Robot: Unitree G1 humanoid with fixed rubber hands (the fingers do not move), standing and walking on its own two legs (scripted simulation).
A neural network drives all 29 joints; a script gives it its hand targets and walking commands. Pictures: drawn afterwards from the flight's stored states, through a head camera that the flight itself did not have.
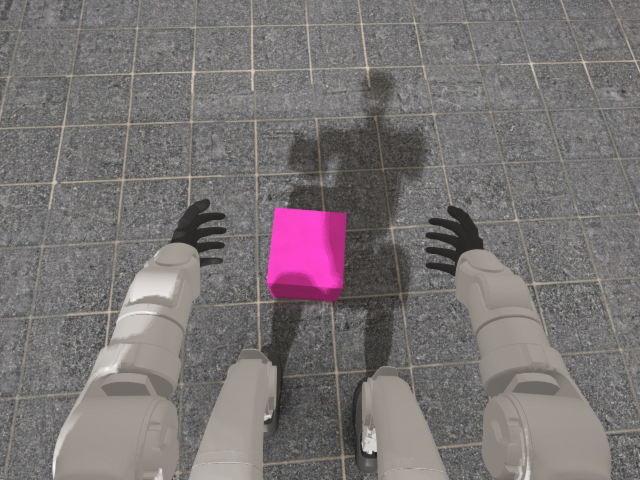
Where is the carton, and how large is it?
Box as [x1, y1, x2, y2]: [267, 208, 345, 301]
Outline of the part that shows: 275,208 267,275 267,284 272,296 336,301 342,288 345,213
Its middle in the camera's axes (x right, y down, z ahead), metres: -0.04 +0.05 +1.03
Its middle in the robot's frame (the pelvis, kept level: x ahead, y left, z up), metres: +0.53 +0.03 -0.58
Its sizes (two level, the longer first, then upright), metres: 0.193 0.180 0.184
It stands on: the floor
